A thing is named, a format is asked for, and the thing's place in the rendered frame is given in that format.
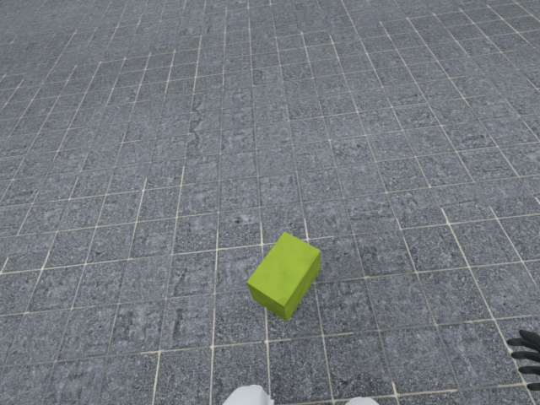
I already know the right robot hand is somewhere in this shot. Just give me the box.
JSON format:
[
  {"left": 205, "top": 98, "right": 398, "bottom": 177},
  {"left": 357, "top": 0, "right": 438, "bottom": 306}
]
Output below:
[{"left": 507, "top": 330, "right": 540, "bottom": 391}]

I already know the carton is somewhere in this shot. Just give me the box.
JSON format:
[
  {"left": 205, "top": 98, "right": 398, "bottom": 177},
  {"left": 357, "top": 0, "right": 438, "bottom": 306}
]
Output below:
[{"left": 247, "top": 231, "right": 321, "bottom": 321}]

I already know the robot left thigh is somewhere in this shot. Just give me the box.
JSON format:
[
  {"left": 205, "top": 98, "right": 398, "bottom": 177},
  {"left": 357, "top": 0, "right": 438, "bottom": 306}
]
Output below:
[{"left": 222, "top": 386, "right": 274, "bottom": 405}]

